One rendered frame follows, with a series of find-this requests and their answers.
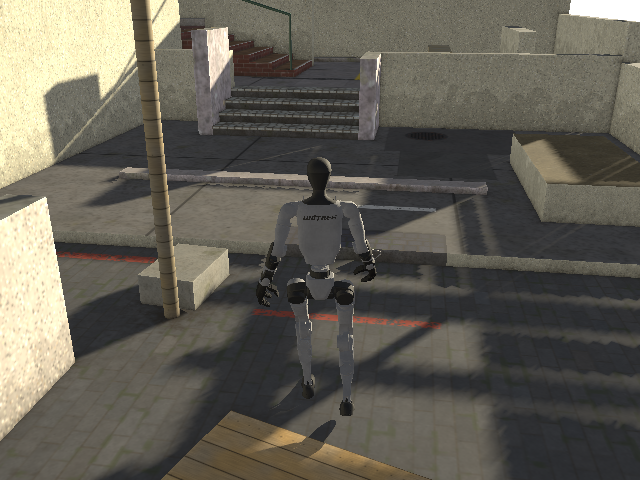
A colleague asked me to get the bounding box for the robot left hand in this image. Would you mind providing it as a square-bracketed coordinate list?
[256, 282, 279, 307]

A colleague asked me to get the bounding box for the left robot upper arm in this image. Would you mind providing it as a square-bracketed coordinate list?
[271, 201, 299, 258]

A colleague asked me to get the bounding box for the right robot upper arm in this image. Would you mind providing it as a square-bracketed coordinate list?
[340, 200, 369, 254]

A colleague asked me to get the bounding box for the robot right hand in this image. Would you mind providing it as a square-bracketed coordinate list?
[353, 265, 377, 282]

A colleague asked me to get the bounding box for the right robot shin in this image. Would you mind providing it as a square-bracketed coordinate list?
[339, 334, 354, 403]

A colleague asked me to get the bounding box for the robot left forearm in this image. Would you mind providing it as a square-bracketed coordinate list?
[259, 242, 281, 286]

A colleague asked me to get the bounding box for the robot left thigh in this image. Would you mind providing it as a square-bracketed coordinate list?
[287, 278, 312, 339]

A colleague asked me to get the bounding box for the robot right forearm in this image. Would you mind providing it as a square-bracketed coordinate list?
[358, 238, 375, 270]

